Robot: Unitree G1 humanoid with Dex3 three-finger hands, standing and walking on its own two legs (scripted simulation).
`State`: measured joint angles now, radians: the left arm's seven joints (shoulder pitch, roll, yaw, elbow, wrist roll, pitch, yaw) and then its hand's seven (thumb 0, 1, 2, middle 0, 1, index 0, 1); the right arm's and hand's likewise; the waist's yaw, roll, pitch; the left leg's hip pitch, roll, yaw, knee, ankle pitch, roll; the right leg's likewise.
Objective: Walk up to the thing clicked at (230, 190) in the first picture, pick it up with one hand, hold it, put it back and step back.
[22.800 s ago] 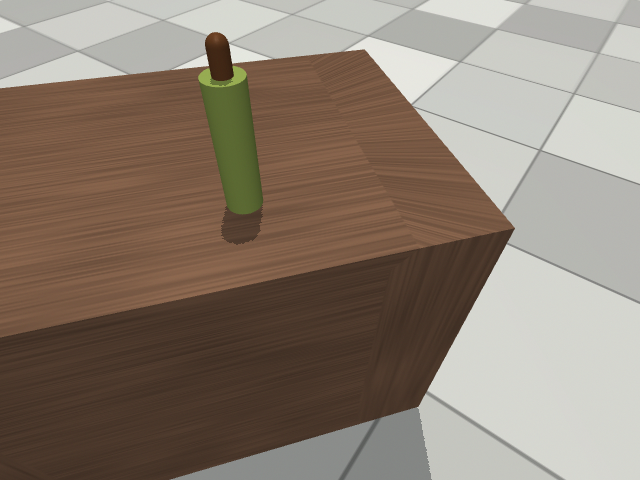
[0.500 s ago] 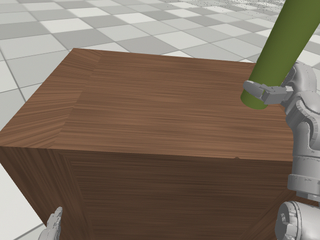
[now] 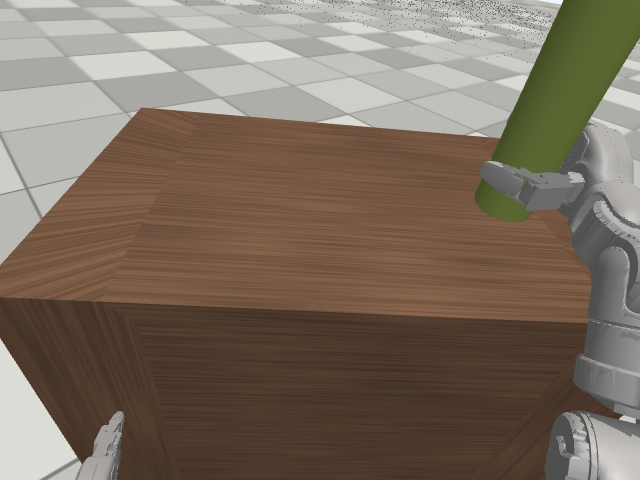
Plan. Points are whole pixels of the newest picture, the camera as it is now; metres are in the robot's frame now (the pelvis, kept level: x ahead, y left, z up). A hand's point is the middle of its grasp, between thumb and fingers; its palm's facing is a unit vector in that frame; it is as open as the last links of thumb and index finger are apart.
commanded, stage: hold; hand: right
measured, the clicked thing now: (565, 85) +0.34 -0.18 +0.39
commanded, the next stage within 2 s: none
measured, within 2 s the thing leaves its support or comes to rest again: neither
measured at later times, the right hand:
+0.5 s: hand (528, 150) +0.34 -0.18 +0.32, palm faces +0.16 +0.99 +0.00, open 9.4 cm
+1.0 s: hand (536, 157) +0.33 -0.18 +0.32, palm faces +0.16 +0.99 -0.01, open 9.4 cm
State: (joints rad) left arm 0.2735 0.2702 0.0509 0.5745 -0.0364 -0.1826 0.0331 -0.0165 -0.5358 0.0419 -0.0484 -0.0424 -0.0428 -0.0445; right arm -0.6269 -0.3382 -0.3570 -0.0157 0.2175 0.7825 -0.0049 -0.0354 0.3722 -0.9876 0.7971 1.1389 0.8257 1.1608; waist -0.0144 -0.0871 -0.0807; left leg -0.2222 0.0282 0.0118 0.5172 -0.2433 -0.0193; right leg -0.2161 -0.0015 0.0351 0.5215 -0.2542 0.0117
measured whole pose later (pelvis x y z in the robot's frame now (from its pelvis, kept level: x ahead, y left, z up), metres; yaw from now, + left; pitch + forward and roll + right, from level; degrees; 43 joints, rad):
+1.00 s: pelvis +0.00 +0.00 +0.00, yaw +0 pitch -4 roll +0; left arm 0.24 0.27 0.07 0.62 -0.05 -0.21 0.02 -0.02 -0.53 0.04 -0.06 -0.05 -0.05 -0.05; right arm -0.61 -0.34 -0.35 -0.15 0.25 0.91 0.00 -0.03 0.38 -1.00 0.79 1.16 0.82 1.18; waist -0.02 -0.09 -0.10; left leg -0.21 0.03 0.02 0.52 -0.25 -0.02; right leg -0.21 0.00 0.04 0.53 -0.26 0.01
